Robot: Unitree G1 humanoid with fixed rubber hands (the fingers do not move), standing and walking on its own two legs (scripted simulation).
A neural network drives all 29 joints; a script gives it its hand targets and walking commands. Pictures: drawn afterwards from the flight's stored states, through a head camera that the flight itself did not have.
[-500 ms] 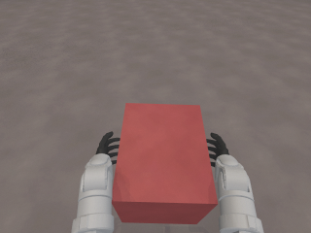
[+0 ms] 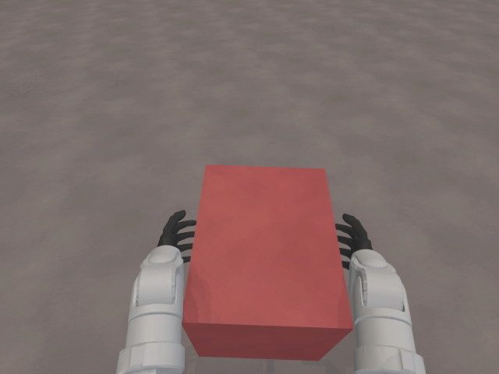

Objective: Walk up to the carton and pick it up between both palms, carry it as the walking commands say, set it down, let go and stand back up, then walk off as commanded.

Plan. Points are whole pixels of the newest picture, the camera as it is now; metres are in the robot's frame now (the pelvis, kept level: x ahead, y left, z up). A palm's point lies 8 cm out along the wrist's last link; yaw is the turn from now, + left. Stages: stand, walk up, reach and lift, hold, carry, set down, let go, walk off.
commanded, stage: reach and lift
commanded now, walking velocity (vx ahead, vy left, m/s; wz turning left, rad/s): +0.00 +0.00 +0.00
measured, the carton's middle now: (262, 262) +0.34 -0.01 -0.02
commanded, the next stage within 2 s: hold in 0.60 s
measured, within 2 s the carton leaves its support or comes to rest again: neither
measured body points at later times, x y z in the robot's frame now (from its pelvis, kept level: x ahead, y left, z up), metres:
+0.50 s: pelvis +0.00 +0.00 +0.00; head -0.04 +0.00 +0.45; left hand +0.30 +0.15 +0.05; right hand +0.30 -0.16 +0.05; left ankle +0.03 +0.13 -0.75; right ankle +0.01 -0.13 -0.75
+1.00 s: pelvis -0.01 +0.00 +0.00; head -0.05 +0.01 +0.45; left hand +0.30 +0.16 +0.05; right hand +0.30 -0.16 +0.05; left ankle +0.03 +0.13 -0.75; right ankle +0.01 -0.13 -0.75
